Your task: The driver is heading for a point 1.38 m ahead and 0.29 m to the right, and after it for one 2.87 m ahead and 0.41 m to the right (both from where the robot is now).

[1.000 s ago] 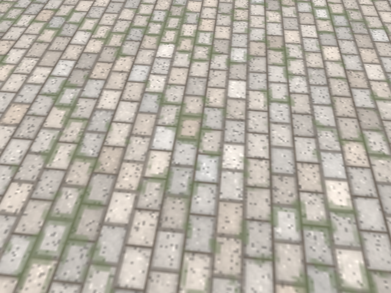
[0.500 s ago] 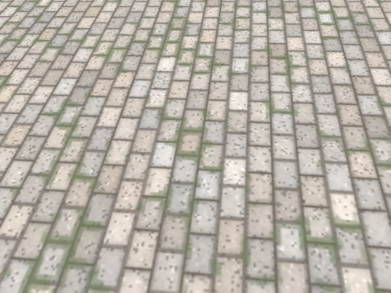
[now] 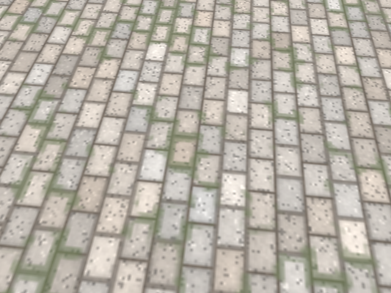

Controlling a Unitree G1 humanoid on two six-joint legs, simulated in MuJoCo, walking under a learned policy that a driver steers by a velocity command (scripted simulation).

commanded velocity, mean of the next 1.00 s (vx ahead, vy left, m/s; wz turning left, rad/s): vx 0.33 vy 0.00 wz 0.00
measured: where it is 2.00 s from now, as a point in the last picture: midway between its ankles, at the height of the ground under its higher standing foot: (218, 170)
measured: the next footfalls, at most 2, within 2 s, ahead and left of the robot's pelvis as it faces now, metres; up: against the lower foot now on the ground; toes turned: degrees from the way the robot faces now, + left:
right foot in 0.26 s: +0.15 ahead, -0.14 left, +0.00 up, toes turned +1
left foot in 0.64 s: +0.28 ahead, +0.13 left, +0.00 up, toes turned +3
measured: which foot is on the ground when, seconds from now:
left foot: down 0.00-0.32, up 0.34-0.62, down 0.64-1.00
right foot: up 0.00-0.24, down 0.26-0.64, up 0.66-1.00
